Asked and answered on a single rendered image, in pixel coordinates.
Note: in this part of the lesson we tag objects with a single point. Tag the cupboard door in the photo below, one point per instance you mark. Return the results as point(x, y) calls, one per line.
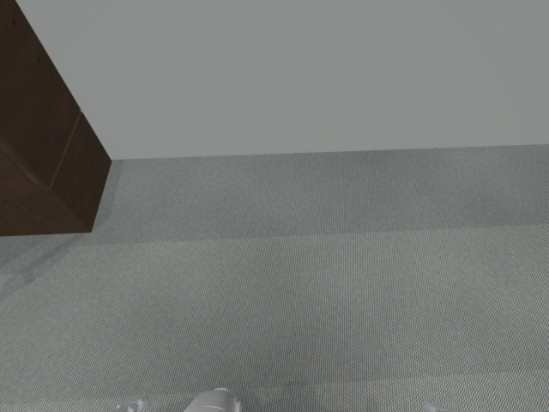
point(13, 182)

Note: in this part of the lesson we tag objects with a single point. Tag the left robot thigh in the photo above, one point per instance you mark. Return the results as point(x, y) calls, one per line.
point(214, 401)

